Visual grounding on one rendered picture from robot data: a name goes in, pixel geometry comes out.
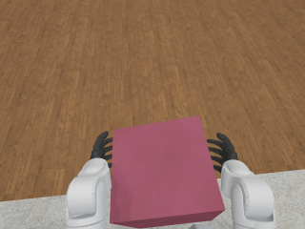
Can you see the robot left forearm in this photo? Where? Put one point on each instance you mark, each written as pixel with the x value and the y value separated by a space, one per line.
pixel 86 196

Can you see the robot right forearm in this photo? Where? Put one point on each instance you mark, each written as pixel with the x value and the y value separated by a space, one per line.
pixel 252 199

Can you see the carton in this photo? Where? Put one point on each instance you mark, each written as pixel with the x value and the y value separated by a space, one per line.
pixel 163 174

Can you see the robot left hand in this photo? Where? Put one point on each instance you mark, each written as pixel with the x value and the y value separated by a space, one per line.
pixel 99 150

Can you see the robot right hand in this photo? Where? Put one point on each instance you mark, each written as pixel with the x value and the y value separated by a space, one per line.
pixel 227 152

